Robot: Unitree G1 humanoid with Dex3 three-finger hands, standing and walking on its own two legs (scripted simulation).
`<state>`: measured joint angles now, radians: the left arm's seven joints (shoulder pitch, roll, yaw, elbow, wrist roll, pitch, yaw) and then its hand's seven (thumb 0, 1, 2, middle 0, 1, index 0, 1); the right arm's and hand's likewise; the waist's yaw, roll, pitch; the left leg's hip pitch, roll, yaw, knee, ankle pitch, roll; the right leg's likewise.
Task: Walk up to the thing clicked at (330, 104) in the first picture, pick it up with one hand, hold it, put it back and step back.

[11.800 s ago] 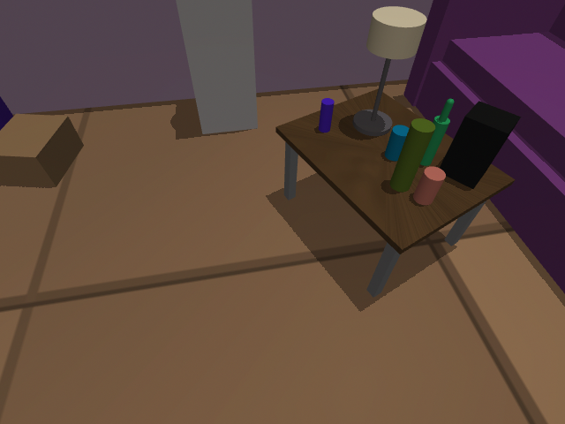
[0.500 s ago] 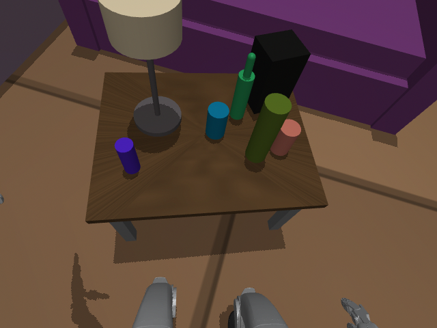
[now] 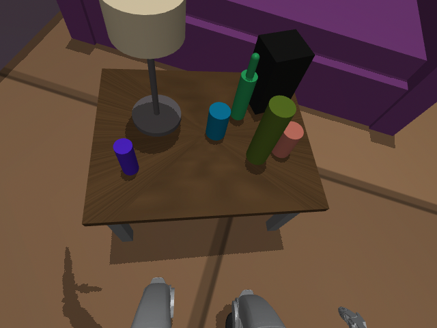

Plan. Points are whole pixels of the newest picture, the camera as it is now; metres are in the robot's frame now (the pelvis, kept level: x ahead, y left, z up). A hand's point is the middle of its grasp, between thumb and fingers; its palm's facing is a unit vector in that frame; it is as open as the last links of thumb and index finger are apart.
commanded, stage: go down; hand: left
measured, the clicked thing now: (127, 158) +0.53 +0.22 -0.23
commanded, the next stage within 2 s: none
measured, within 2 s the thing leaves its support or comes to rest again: neither
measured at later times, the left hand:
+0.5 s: hand out of the picture +0.39 +0.41 +0.05, palm faces +0.28 -0.96 -0.05, open 17.1 cm
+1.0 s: hand out of the picture +0.41 +0.42 +0.06, palm faces +0.28 -0.96 -0.04, open 17.1 cm
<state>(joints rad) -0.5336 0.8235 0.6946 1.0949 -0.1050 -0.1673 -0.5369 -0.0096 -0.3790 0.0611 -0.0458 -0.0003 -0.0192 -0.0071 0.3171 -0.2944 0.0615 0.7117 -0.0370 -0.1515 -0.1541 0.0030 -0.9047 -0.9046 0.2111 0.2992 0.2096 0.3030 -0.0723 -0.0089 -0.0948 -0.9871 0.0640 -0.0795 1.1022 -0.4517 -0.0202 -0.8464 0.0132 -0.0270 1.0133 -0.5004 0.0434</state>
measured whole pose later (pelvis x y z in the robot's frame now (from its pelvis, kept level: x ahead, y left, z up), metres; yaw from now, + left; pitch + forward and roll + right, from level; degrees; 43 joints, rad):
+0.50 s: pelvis +0.00 +0.00 -0.01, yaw +0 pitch +21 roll -5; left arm -0.63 0.89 0.73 1.14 -0.10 -0.20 -0.55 -0.01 -0.41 0.04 -0.05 0.00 -0.03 -0.01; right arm 0.33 -0.29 0.09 0.70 -0.05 -0.13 -0.14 0.00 -0.91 -0.90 0.21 0.30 0.21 0.30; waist -0.10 -0.01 -0.09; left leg -1.05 0.06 -0.09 1.14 -0.46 -0.02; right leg -0.91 0.02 -0.03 1.05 -0.50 0.05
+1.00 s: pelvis -0.01 +0.00 -0.02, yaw +0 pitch +23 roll -6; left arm -0.72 0.95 0.74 1.18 -0.10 -0.21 -0.57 -0.01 -0.41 0.03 -0.05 0.00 -0.03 -0.02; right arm 0.32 -0.30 0.10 0.69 -0.05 -0.13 -0.14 0.00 -0.90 -0.90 0.21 0.30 0.21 0.30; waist -0.11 -0.01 -0.08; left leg -1.11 0.06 -0.10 1.18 -0.47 -0.02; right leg -0.96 0.02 -0.04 1.08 -0.52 0.05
